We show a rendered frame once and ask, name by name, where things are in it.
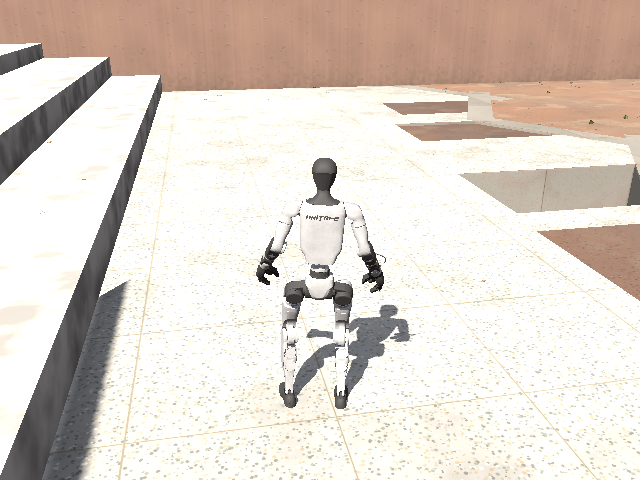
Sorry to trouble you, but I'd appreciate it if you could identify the right robot forearm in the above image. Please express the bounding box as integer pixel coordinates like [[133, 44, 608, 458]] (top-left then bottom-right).
[[362, 241, 382, 277]]

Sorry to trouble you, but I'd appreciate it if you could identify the right robot upper arm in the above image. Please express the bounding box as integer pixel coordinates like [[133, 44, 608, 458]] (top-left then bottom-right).
[[344, 202, 372, 257]]

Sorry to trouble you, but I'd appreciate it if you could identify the left robot forearm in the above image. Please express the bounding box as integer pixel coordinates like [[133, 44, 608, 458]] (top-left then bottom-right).
[[259, 237, 279, 270]]

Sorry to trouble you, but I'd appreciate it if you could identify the humanoid robot torso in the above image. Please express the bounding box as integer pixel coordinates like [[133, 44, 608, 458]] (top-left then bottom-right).
[[299, 196, 346, 300]]

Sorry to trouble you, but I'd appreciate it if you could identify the robot right hand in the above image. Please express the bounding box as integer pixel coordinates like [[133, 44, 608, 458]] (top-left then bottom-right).
[[362, 272, 384, 293]]

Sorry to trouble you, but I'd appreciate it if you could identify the robot left thigh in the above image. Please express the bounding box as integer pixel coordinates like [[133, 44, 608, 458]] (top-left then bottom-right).
[[282, 278, 306, 345]]

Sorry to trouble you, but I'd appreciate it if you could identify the left robot upper arm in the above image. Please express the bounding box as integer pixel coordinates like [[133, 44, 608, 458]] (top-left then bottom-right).
[[270, 200, 303, 254]]

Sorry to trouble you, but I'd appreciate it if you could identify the robot left hand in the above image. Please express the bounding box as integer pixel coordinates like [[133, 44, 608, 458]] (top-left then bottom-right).
[[256, 265, 279, 285]]

